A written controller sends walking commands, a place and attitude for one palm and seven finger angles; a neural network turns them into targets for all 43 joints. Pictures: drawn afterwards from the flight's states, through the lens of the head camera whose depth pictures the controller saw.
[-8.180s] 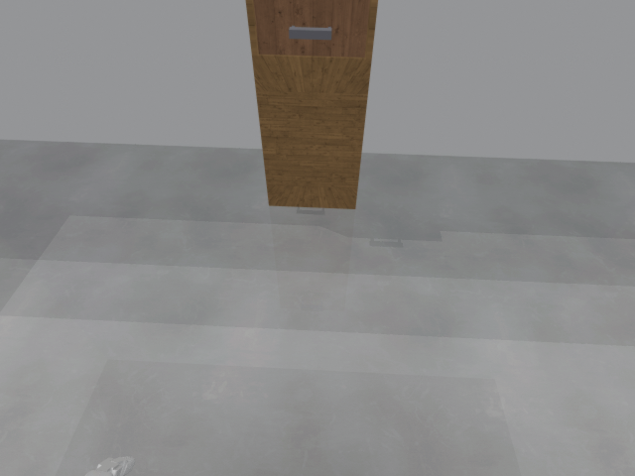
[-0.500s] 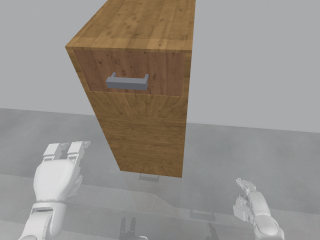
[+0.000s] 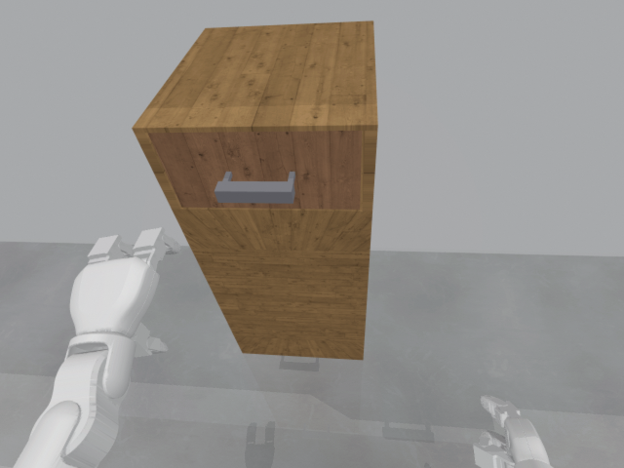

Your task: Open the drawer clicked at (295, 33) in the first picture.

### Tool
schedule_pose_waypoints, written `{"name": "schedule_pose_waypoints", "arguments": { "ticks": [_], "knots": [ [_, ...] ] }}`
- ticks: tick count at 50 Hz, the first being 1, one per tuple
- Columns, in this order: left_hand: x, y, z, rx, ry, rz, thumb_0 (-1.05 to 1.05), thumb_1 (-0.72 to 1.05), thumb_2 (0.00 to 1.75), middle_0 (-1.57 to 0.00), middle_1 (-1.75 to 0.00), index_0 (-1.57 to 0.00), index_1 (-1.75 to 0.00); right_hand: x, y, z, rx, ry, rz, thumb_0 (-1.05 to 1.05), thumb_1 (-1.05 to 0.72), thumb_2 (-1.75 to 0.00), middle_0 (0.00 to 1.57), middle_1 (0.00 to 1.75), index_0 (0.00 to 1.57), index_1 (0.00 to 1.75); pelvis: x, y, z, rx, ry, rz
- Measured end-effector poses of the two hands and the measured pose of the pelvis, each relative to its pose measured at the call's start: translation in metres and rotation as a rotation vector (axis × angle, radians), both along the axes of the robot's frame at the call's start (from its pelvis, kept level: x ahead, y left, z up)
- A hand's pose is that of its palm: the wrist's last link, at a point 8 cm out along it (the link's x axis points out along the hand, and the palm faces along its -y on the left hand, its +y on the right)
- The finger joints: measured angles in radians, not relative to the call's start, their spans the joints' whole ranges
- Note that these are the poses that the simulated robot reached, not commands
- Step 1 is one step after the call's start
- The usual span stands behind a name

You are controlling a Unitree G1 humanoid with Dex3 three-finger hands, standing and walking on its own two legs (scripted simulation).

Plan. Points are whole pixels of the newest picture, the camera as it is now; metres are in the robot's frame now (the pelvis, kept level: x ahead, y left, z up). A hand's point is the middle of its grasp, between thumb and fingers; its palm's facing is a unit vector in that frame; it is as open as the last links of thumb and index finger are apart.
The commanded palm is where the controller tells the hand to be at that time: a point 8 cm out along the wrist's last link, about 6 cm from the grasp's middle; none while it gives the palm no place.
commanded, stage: raise the hand with hooked fingers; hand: left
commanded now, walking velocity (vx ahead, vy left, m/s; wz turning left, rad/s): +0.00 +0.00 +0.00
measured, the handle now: (257, 184) +0.56 +0.18 +0.04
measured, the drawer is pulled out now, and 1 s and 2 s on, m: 0.00 0.00 0.00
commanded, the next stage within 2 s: move the hooked fingers above the handle in 0.76 s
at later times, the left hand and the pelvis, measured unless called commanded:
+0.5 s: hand (114, 258) +0.29 +0.27 +0.15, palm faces +0.05 -0.08 -1.00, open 13.8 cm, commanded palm +0.26 +0.26 +0.21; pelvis -0.02 +0.02 +0.01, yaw +1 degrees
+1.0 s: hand (148, 281) +0.28 +0.23 +0.13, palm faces +0.02 -0.07 -1.00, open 13.8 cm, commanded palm +0.27 +0.24 +0.20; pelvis -0.03 +0.00 +0.01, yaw +1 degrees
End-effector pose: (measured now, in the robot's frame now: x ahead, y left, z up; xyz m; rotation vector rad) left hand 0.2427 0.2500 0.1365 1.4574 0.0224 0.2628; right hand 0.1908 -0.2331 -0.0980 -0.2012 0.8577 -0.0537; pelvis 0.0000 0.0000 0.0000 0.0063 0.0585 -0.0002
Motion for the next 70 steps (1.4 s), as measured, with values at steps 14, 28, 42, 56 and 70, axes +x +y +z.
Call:
{"name": "schedule_pose_waypoints", "arguments": {
  "ticks": [14,28,42,56,70],
  "knots": [
    [0.029,0.011,0.059,0.04,0.02,-0.075,0.0,-0.46,0.32,-0.31,-1.18,-0.32,-1.19,0.013,0.053,0.021,0.07,-0.044,0.081,0.01,-0.9,-0.9,0.2,0.3,0.21,0.3,-0.005,0.016,0.011,-0.009,-0.06,0.005],
    [0.019,0.011,0.056,0.014,0.135,-0.131,-0.01,-0.49,0.3,-0.31,-1.2,-0.32,-1.2,-0.026,0.038,0.012,0.046,0.028,0.073,0.01,-0.9,-0.9,0.2,0.3,0.21,0.3,-0.022,0.016,0.014,-0.011,-0.077,0.009],
    [0.006,0.012,0.071,0.034,0.012,-0.064,0.0,-0.49,0.3,-0.31,-1.2,-0.32,-1.21,-0.038,0.023,0.006,0.054,0.041,0.065,0.01,-0.9,-0.9,0.2,0.3,0.2,0.3,-0.034,0.004,0.014,-0.005,-0.083,0.015],
    [0.037,-0.029,0.048,0.046,0.1,-0.199,0.0,-0.49,0.3,-0.32,-1.2,-0.32,-1.21,-0.025,0.011,0.013,0.03,-0.012,0.05,0.01,-0.9,-0.9,0.2,0.3,0.2,0.3,-0.029,-0.012,0.014,-0.001,-0.075,0.021],
    [0.09,-0.027,0.036,0.032,0.195,-0.131,-0.01,-0.49,0.3,-0.31,-1.2,-0.32,-1.2,-0.041,-0.022,-0.003,-0.001,0.111,-0.037,0.01,-0.9,-0.9,0.2,0.3,0.2,0.3,-0.005,-0.014,0.013,0.003,-0.013,0.011]
  ]
}}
